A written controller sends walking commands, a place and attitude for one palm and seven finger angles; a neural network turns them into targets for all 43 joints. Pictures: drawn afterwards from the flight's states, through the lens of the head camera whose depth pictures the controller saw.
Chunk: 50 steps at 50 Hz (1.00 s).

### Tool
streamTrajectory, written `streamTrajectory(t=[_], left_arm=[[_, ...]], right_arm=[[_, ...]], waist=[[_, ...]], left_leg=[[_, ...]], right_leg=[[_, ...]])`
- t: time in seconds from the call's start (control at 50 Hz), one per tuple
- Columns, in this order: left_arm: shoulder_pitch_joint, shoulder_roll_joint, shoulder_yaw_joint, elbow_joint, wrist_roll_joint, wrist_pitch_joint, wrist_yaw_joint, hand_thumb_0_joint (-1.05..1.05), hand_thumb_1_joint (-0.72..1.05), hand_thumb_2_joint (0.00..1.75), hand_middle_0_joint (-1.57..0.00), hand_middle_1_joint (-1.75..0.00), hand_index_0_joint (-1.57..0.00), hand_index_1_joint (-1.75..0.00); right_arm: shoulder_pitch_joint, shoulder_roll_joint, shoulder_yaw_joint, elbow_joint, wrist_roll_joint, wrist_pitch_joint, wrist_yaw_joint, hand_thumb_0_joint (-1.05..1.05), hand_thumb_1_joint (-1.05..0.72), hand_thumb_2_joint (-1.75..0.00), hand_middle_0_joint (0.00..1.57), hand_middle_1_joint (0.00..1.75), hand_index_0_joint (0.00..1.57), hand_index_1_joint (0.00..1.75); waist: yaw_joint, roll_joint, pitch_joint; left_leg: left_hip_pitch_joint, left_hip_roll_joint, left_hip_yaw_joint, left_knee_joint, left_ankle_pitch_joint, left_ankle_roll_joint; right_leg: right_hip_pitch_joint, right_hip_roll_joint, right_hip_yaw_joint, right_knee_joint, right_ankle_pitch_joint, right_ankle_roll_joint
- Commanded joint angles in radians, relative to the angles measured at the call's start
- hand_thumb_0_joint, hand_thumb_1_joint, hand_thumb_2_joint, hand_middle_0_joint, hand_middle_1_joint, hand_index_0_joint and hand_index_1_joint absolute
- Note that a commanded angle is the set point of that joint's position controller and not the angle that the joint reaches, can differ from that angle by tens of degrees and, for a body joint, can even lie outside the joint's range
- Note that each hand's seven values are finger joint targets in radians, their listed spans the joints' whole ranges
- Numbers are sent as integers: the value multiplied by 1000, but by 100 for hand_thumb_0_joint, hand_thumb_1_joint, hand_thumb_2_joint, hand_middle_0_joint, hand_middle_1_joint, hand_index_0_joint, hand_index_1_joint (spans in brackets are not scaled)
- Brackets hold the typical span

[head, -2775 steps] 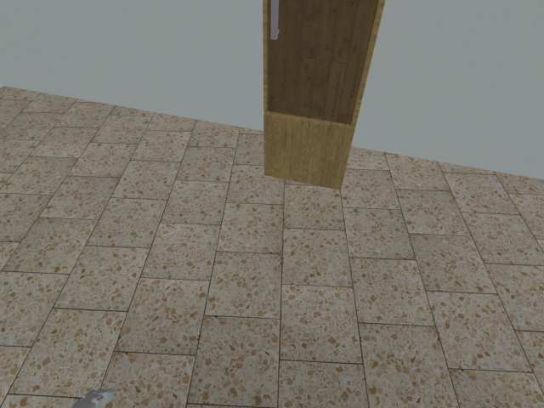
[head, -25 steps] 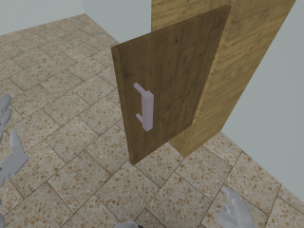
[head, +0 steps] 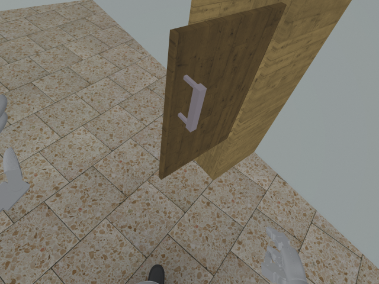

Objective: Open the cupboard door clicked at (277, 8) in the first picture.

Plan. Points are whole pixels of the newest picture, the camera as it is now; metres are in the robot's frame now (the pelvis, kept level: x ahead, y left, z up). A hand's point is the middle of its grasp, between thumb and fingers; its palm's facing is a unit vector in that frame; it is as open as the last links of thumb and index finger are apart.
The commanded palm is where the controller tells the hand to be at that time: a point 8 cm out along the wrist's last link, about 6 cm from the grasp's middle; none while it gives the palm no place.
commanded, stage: stop stepping back and stand still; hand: left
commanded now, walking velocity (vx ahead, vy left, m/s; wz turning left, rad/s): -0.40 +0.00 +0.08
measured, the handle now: (189, 104) +0.52 +0.06 +0.06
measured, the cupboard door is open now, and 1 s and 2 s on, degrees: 91 91 91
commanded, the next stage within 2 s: let the arm hang, fingers relaxed in 1.14 s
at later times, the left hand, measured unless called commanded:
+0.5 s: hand out of the picture +0.09 +0.25 +0.16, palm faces +0.43 -0.83 -0.37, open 7.4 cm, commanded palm +0.01 +0.28 +0.17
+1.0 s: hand out of the picture -0.02 +0.25 +0.16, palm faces +0.44 -0.80 -0.41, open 7.4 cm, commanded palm -0.08 +0.30 +0.17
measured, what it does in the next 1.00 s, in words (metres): walks backwards: right foot, then left foot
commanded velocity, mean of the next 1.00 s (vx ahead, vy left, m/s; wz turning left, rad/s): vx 0.22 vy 0.02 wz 0.00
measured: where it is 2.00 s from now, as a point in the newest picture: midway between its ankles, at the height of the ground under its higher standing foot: outside the picture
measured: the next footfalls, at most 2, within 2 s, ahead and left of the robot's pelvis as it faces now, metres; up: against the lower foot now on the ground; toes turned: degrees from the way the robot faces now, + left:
right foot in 0.16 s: -0.19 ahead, -0.12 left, +0.00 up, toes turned -4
left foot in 0.32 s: +0.04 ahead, +0.08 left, +0.00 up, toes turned -1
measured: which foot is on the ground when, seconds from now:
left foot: down 0.00-0.16, up 0.18-0.30, down 0.32-0.56, up 0.58-0.96, down 0.98-1.00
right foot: up 0.00-0.14, down 0.16-0.34, up 0.36-0.54, down 0.56-0.98, up 1.00-1.00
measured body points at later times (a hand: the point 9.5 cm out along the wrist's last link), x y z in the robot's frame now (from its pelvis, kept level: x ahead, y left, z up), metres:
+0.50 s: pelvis -0.14 -0.01 -0.02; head -0.16 +0.01 +0.43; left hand +0.07 +0.29 +0.18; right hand -0.01 -0.26 -0.10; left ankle +0.00 +0.08 -0.74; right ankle -0.16 -0.10 -0.71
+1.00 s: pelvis -0.22 +0.00 +0.00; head -0.23 +0.00 +0.45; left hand -0.05 +0.29 +0.18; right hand -0.06 -0.27 -0.08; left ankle -0.22 +0.13 -0.75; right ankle -0.15 -0.08 -0.74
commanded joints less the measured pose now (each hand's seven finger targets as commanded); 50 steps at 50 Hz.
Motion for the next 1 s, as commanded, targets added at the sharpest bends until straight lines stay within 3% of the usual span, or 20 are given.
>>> streamTrajectory(t=[0.0, 0.08, 0.14, 0.16, 0.22, 0.28, 0.32, 0.34, 0.4, 0.5, 0.52, 0.54, 0.56, 0.66, 0.74, 0.84, 0.9, 0.92, 0.96, 0.98], left_arm=[[-32, 175, 127, -196, -18, -69, 16, 0, 90, 90, -20, -30, -20, -30], [75, 242, 208, -203, -49, -78, -3, 0, 90, 90, -20, -30, -20, -30], [102, 322, 283, -219, -57, -78, -3, 0, 90, 90, -20, -30, -20, -30], [54, 345, 301, -236, -58, -70, 1, 0, 90, 90, -20, -30, -20, -30], [34, 222, 225, -137, -25, -40, -13, 0, 90, 90, -20, -30, -20, -30], [-134, 164, 115, -27, -12, -22, -3, 0, 90, 90, -20, -30, -20, -30], [-234, 160, 88, 12, -1, -28, 11, 0, 90, 90, -20, -30, -20, -30], [-280, 174, 86, 28, 16, -34, 19, 0, 90, 90, -20, -30, -20, -30], [-189, 187, 104, 0, 22, -40, 12, 0, 90, 90, -20, -30, -20, -30], [84, 192, 146, -152, 19, -48, 8, 0, 90, 90, -20, -30, -20, -30], [115, 202, 162, -149, 28, -44, 8, 0, 90, 90, -20, -30, -20, -30], [107, 230, 186, -134, 37, -36, 9, 0, 90, 90, -20, -30, -20, -30], [25, 234, 181, -156, 27, -38, 7, 0, 90, 90, -20, -30, -20, -30], [-96, 193, 166, 146, 27, -77, -10, 0, 90, 90, -20, -30, -20, -30], [-171, 112, 47, 222, 41, -77, -5, 0, 90, 90, -20, -30, -20, -30], [-98, 112, 45, 74, 50, -62, 33, 0, 90, 90, -20, -30, -20, -30], [-83, 166, 114, -64, 47, -70, 55, 0, 90, 90, -20, -30, -20, -30], [-96, 168, 120, -101, 42, -79, 56, 0, 90, 90, -20, -30, -20, -30], [-141, 157, 124, -165, 45, -100, 61, 0, 90, 90, -20, -30, -20, -30], [-152, 196, 140, -160, 58, -103, 61, 0, 90, 90, -20, -30, -20, -30]], right_arm=[[-35, -172, -70, -114, 1, -53, -10, 0, -90, -90, 20, 30, 20, 30], [-42, -158, -61, -146, 1, -31, 8, 0, -90, -90, 20, 30, 20, 30], [-94, -149, -41, -162, 19, 16, 7, 0, -90, -90, 20, 30, 20, 30], [-105, -158, -36, -176, 9, 10, 10, 0, -90, -90, 20, 30, 20, 30], [-74, -151, -45, -157, 42, -5, 0, 0, -90, -90, 20, 30, 20, 30], [-34, -192, -50, -102, 43, -21, -31, 0, -90, -90, 20, 30, 20, 30], [2, -231, -57, -110, 31, -34, -46, 0, -90, -90, 20, 30, 20, 30], [8, -214, -48, -118, 31, -45, -43, 0, -90, -90, 20, 30, 20, 30], [-28, -190, -59, -110, 16, -58, -31, 0, -90, -90, 20, 30, 20, 30], [-79, -186, -64, -175, 14, -35, -12, 0, -90, -90, 20, 30, 20, 30], [-78, -178, -67, -185, 14, -21, -7, 0, -90, -90, 20, 30, 20, 30], [-64, -151, -70, -182, 22, -2, -2, 0, -90, -90, 20, 30, 20, 30], [-68, -179, -85, -170, 24, 6, -10, 0, -90, -90, 20, 30, 20, 30], [-8, -178, -80, -98, 12, 4, -33, 0, -90, -90, 20, 30, 20, 30], [-15, -199, -89, -86, 22, -10, -47, 0, -90, -90, 20, 30, 20, 30], [-17, -187, -82, -121, 12, -44, -60, 0, -90, -90, 20, 30, 20, 30], [1, -180, -80, -142, 3, -49, -67, 0, -90, -90, 20, 30, 20, 30], [15, -185, -81, -156, 5, -48, -69, 0, -90, -90, 20, 30, 20, 30], [16, -209, -85, -175, 6, -42, -58, 0, -90, -90, 20, 30, 20, 30], [22, -186, -83, -163, 8, -47, -56, 0, -90, -90, 20, 30, 20, 30]], waist=[[-12, 307, -276], [7, 291, -309], [14, -132, -130], [6, -136, -90], [-32, -95, -32], [-76, 92, -19], [-70, 381, -49], [-63, 322, -9], [-23, 72, -44], [9, 364, -69], [23, 256, -33], [20, -70, 8], [0, -238, 63], [-59, 58, 27], [-37, -64, -8], [-8, -257, -80], [-20, -124, -119], [-35, -7, -122], [-33, 393, -37], [-40, 343, -4]], left_leg=[[364, 142, -150, -202, -313, -51], [381, 50, -44, -82, -262, -139], [271, -74, -9, 610, -387, -120], [107, -47, -37, 755, -427, -123], [-73, 7, -24, 584, -300, -85], [335, -50, 29, 276, -290, -40], [370, 208, -419, 38, -406, 112], [271, 292, -634, -75, -584, 173], [24, 212, -460, -178, -737, 60], [-320, 73, -106, -99, -827, -51], [-396, 22, -55, 101, -810, -61], [-325, -83, 54, 566, -662, -79], [-341, -109, -12, 959, -564, -97], [-263, 2, -20, 1007, -246, -96], [-185, -23, 51, 748, -308, -67], [50, -59, 143, 320, -481, -34], [215, -68, 133, 120, -461, -22], [292, -43, 88, 54, -461, -12], [420, 255, -368, -83, -580, 87], [406, 344, -423, -107, -455, 132]], right_leg=[[3, 52, -90, -185, -45, -24], [108, 38, -123, -583, 84, -61], [-270, -367, 185, -765, 161, -129], [-261, -435, 216, -744, 202, -187], [23, -295, 50, -533, 634, -139], [-160, -221, -49, -310, 504, -63], [-263, -55, -88, 58, 33, 18], [-286, -33, -2, 200, -63, 7], [-62, -55, 1, 152, 22, -26], [367, 3, -148, -188, 18, -59], [370, -47, -70, -314, -14, -82], [112, -257, 222, -600, -185, -140], [-175, -503, 644, -832, -406, -206], [-226, -332, 264, -737, -267, -118], [-36, -304, 165, -727, -26, -9], [58, -310, 159, -747, -148, -59], [74, -276, 124, -630, -53, -95], [31, -233, 97, -526, 7, -81], [-318, -76, -63, -122, 35, -13], [-400, -81, -63, 50, 29, -5]])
